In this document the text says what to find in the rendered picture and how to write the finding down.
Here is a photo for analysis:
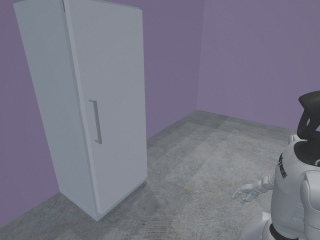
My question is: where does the left robot upper arm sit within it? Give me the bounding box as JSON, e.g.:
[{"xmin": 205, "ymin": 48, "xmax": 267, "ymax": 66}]
[{"xmin": 300, "ymin": 171, "xmax": 320, "ymax": 240}]

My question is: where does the robot right forearm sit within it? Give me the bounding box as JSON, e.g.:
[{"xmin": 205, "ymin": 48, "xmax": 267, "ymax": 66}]
[{"xmin": 252, "ymin": 171, "xmax": 275, "ymax": 194}]

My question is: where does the right robot hand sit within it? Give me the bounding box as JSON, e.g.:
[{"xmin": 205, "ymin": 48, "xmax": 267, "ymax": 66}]
[{"xmin": 231, "ymin": 184, "xmax": 259, "ymax": 205}]

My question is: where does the humanoid robot torso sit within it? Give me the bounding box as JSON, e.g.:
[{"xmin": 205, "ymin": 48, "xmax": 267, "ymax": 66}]
[{"xmin": 262, "ymin": 139, "xmax": 320, "ymax": 240}]

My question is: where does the right robot upper arm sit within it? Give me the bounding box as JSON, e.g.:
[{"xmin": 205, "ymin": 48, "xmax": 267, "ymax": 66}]
[{"xmin": 288, "ymin": 134, "xmax": 305, "ymax": 145}]

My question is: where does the handle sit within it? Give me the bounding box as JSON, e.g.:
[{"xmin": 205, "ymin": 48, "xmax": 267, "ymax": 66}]
[{"xmin": 89, "ymin": 99, "xmax": 102, "ymax": 144}]

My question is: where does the humanoid robot head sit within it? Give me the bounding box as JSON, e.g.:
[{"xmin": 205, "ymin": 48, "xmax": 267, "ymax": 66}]
[{"xmin": 293, "ymin": 90, "xmax": 320, "ymax": 167}]

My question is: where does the fridge door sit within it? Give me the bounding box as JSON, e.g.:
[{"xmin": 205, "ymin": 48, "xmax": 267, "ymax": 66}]
[{"xmin": 63, "ymin": 0, "xmax": 148, "ymax": 215}]

